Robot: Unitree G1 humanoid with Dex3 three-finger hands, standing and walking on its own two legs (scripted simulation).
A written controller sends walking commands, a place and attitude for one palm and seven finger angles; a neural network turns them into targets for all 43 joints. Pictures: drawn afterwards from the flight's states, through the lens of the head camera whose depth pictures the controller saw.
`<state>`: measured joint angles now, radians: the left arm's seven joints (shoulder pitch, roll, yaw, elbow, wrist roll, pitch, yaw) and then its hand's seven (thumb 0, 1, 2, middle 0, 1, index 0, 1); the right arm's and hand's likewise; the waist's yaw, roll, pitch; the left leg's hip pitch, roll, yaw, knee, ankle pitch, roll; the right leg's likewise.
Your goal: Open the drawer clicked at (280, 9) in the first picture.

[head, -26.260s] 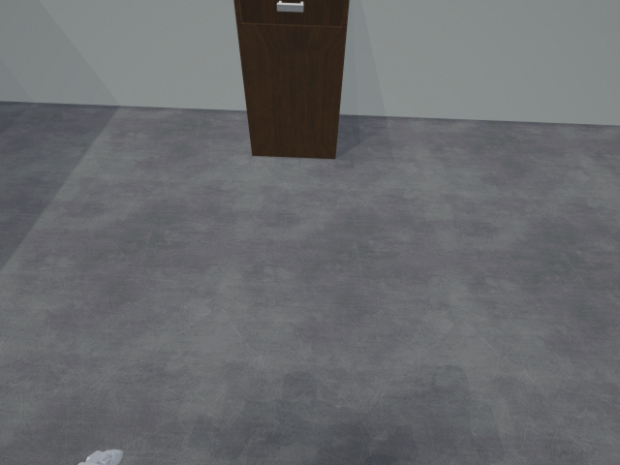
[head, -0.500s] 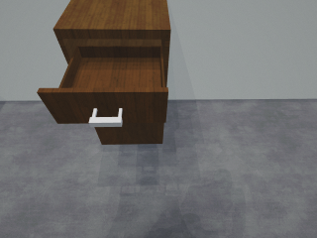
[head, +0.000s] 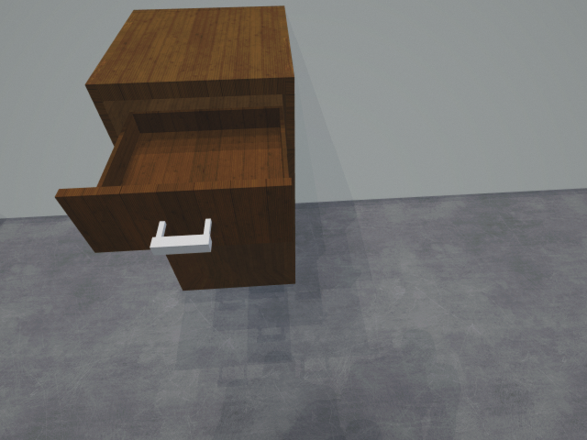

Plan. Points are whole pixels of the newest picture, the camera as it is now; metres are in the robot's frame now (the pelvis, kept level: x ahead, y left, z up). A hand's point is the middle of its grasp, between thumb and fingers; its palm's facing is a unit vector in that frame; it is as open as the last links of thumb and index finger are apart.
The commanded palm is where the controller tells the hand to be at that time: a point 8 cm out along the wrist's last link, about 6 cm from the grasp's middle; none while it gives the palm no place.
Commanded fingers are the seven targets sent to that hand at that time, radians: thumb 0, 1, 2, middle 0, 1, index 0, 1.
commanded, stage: let the arm hang, fingers relaxed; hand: left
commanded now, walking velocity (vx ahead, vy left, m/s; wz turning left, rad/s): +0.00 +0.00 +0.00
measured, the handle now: (183, 235) +0.45 +0.23 -0.03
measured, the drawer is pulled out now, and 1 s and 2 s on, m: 0.30 0.30 0.30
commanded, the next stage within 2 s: look to check the result in 0.10 s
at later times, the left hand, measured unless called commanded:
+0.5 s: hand out of the picture -0.02 +0.15 -0.17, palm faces +0.05 -0.98 -0.18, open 7.4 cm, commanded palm none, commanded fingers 0.00 0.90 0.90 -0.20 -0.30 -0.20 -0.30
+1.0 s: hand out of the picture +0.00 +0.15 -0.17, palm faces +0.05 -0.98 -0.19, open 7.4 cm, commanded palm none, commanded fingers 0.00 0.90 0.90 -0.20 -0.30 -0.20 -0.30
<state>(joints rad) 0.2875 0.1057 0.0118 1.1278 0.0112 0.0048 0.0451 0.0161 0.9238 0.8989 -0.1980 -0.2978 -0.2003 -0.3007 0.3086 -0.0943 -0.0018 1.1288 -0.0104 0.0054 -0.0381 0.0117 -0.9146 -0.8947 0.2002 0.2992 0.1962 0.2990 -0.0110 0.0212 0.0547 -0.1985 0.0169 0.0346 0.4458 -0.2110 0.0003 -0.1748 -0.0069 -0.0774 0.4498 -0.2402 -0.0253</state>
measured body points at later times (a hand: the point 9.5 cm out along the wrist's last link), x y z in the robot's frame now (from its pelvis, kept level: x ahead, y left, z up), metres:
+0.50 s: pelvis +0.01 -0.01 +0.00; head +0.03 -0.02 +0.45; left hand -0.02 +0.20 -0.16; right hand -0.01 -0.21 -0.17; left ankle +0.02 +0.12 -0.74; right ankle +0.00 -0.10 -0.74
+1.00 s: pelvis +0.02 -0.01 +0.00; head +0.04 -0.02 +0.45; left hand +0.00 +0.20 -0.16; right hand +0.00 -0.21 -0.16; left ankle +0.02 +0.12 -0.74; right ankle +0.00 -0.10 -0.74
